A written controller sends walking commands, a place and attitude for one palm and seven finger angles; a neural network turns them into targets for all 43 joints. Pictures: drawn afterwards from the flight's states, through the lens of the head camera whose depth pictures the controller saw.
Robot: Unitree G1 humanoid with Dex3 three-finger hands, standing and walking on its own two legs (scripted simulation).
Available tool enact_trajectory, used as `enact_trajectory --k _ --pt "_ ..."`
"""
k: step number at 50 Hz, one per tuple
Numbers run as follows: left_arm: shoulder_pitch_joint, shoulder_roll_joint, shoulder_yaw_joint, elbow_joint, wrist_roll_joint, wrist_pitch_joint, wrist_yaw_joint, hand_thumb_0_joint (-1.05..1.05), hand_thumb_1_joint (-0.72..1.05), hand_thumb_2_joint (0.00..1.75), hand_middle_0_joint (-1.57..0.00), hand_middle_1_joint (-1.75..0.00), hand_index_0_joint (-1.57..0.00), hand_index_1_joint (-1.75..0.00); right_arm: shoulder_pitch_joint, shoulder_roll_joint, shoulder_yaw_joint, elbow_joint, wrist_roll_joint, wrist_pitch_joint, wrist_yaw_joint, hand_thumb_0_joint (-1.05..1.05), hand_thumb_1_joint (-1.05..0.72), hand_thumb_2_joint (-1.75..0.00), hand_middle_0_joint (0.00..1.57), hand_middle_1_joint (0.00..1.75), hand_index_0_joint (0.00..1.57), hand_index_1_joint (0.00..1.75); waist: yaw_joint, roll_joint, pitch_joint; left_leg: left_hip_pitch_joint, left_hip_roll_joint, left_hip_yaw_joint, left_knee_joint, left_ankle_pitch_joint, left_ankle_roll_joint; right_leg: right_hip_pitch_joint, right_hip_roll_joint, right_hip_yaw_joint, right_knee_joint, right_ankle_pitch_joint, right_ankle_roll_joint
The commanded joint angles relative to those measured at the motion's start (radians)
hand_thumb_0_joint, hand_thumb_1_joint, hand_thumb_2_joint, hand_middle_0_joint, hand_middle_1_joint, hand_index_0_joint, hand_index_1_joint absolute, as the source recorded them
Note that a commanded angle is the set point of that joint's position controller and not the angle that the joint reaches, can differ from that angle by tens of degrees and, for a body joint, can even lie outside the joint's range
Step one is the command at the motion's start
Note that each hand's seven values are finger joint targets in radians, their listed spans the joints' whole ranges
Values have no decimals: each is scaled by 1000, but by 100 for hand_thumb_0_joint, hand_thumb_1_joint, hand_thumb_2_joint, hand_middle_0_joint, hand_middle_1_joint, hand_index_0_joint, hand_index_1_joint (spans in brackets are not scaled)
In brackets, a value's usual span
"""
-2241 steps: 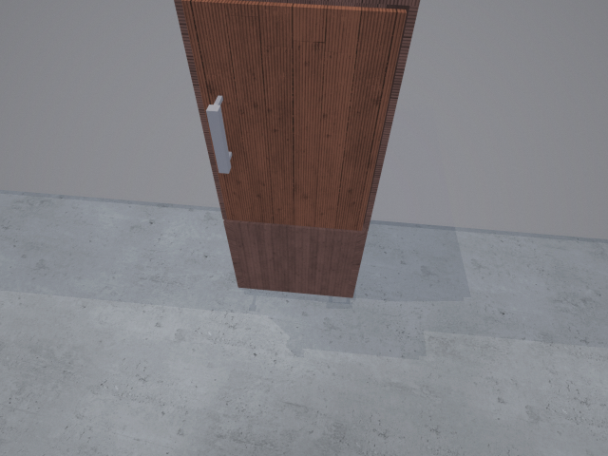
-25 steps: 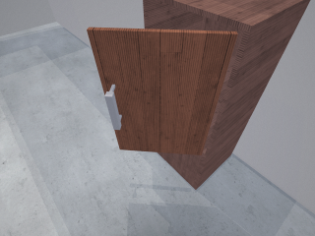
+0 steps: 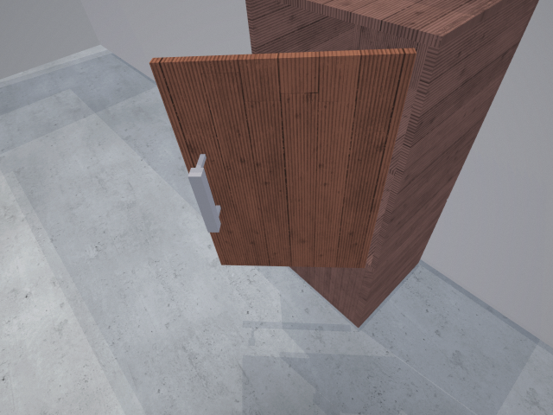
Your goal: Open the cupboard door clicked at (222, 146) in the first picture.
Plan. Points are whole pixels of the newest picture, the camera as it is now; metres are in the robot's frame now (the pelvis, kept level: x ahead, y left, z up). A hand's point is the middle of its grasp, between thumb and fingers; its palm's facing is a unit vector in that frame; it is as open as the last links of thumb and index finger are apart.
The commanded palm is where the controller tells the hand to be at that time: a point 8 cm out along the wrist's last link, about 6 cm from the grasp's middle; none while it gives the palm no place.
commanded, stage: look again from close up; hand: left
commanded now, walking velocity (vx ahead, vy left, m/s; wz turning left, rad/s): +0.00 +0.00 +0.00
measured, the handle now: (208, 194) +0.53 +0.18 -0.02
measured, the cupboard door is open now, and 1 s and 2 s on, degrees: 44 44 44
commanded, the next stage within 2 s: shuffle to correct the standing spot in 0.42 s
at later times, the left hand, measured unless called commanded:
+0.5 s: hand out of the picture +0.10 +0.16 -0.16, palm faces +0.03 -0.97 -0.23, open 7.3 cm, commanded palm none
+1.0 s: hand out of the picture +0.08 +0.19 -0.17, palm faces +0.04 -0.97 -0.25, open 7.4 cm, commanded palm none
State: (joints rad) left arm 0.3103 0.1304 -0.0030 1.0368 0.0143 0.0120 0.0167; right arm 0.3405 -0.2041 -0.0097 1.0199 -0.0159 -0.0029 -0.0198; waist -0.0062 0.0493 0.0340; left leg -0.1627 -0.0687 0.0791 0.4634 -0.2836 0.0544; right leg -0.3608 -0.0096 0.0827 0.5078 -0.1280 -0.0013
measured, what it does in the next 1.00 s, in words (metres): stands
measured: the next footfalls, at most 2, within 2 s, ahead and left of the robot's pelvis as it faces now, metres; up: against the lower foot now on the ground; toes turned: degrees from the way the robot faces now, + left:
right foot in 1.18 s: -0.01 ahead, -0.13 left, +0.00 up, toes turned +0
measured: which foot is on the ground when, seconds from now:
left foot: down 0.00-1.00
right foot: down 0.00-0.96, up 0.98-1.00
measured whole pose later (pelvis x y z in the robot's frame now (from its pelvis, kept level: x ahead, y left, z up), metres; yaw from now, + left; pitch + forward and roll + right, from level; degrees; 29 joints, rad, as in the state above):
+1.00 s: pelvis +0.01 -0.01 +0.00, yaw +1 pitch -1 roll +1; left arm 0.15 0.21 0.04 0.98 0.01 0.06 0.03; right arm 0.23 -0.18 -0.04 1.00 -0.02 0.03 -0.03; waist 0.00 -0.03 0.10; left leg -0.20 -0.04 0.05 0.52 -0.32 0.04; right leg -0.42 0.01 0.05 0.68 -0.31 -0.02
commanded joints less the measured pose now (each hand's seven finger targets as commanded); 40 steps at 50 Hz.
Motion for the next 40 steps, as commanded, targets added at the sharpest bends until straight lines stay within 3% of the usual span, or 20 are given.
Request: enact_trajectory --k 1,7,16,21,26,29,31,36,40 --pt "1 143 28 -43 -1 -32 11 0 90 90 -20 -30 -20 -30 20 -76 -7 -38 -1 -29 -2 0 -90 -90 20 30 20 30 1 -52 45 -156 146 -183 -200 -156 3 95 -53 95 -93 -193 -53" --pt "-9 134 22 -15 -6 -39 15 0 90 90 -20 -30 -20 -30 45 -64 0 4 1 -36 -8 0 -90 -90 20 30 20 30 -1 -61 35 -112 146 -157 -180 -38 -4 134 -66 90 -99 -83 -56" --pt "-39 141 21 1 -10 -46 20 0 90 90 -20 -30 -20 -30 50 -61 4 41 3 -43 -18 0 -90 -90 20 30 20 30 -7 -57 -19 -24 160 -129 -146 185 -18 206 -78 63 -53 189 -59" --pt "-45 145 22 5 -10 -47 22 0 90 90 -20 -30 -20 -30 39 -60 0 50 3 -39 -22 0 -90 -90 20 30 20 30 -10 -82 -21 -1 157 -120 -133 176 -25 212 -87 74 -62 238 -65" --pt "-57 154 25 2 -9 -47 22 0 90 90 -20 -30 -20 -30 21 -64 -4 54 2 -37 -24 0 -90 -90 20 30 20 30 -10 -54 -25 17 161 -114 -127 196 -29 219 -86 79 -64 266 -68" --pt "-72 165 32 -13 -9 -42 28 0 90 90 -20 -30 -20 -30 7 -57 -11 43 7 -34 -30 0 -90 -90 20 30 20 30 -10 -38 -34 41 175 -114 -116 340 -31 212 -96 74 -35 388 -66" --pt "-68 166 35 -20 -10 -35 30 0 90 90 -20 -30 -20 -30 4 -58 -14 35 6 -24 -33 0 -90 -90 20 30 20 30 -7 -30 -55 50 176 -107 -91 370 -37 215 -104 83 -17 418 -65" --pt "-65 199 54 -46 -3 -19 32 0 90 90 -20 -30 -20 -30 -9 -72 -33 1 4 -2 -31 0 -90 -90 20 30 20 30 -2 -76 -84 13 158 -88 0 300 -44 216 -142 120 8 463 -84" --pt "-84 232 68 -74 1 -5 31 0 90 90 -20 -30 -20 -30 -8 -58 -42 -24 6 15 -26 0 -90 -90 20 30 20 30 -9 -166 -89 -31 108 -67 75 78 -56 180 -212 209 -68 361 -134"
